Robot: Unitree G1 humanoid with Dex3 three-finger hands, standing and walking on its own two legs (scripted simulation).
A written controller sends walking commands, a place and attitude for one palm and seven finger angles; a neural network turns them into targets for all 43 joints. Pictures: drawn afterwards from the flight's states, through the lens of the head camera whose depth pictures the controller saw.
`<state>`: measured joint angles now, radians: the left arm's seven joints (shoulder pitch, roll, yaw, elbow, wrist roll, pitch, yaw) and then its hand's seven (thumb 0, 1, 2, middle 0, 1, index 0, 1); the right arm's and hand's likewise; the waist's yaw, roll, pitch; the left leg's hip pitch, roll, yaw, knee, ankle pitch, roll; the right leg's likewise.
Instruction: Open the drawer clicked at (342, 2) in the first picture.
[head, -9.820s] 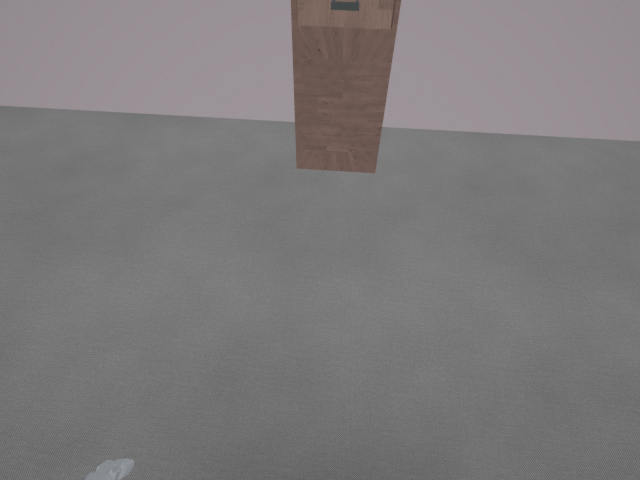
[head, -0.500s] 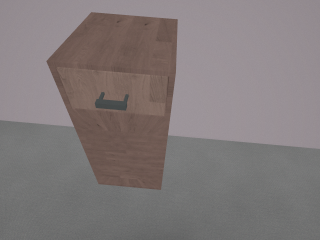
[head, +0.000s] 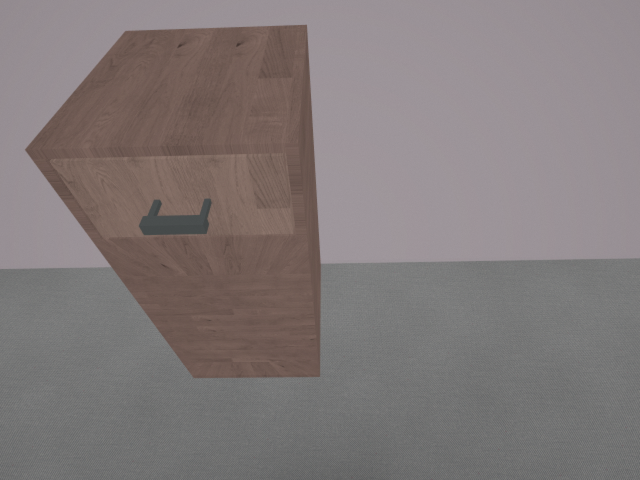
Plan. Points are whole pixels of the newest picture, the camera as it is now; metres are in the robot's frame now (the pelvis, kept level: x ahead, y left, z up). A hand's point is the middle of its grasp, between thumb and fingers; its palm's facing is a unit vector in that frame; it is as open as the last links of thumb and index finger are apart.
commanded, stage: look again from close up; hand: left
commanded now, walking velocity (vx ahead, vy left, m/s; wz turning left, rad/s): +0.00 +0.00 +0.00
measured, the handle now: (178, 215) +0.51 +0.26 +0.03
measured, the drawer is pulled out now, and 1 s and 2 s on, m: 0.00 0.00 0.00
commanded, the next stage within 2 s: raise the hand with hooked fingers in 0.32 s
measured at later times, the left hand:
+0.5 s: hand out of the picture +0.04 +0.17 -0.13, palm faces -0.10 -0.94 -0.33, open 7.3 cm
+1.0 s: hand (132, 471) +0.15 +0.23 -0.03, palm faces +0.08 -0.07 -0.99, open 9.5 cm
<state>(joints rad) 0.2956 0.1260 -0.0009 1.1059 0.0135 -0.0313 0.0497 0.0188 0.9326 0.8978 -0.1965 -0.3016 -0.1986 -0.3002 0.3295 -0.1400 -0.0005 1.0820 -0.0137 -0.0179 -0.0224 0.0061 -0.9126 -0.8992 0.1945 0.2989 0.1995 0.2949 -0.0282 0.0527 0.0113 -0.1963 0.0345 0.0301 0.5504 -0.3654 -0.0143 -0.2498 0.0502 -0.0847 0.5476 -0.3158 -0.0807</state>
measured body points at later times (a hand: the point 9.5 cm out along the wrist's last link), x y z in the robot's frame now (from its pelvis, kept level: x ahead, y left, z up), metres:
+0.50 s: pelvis +0.00 -0.01 +0.01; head +0.01 -0.03 +0.45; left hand +0.05 +0.22 -0.11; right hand +0.00 -0.23 -0.16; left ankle -0.05 +0.13 -0.73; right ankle -0.01 -0.07 -0.73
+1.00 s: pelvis -0.06 +0.02 -0.03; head -0.05 +0.00 +0.42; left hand +0.14 +0.23 +0.02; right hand +0.20 -0.18 -0.08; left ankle -0.06 +0.13 -0.73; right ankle -0.01 -0.07 -0.73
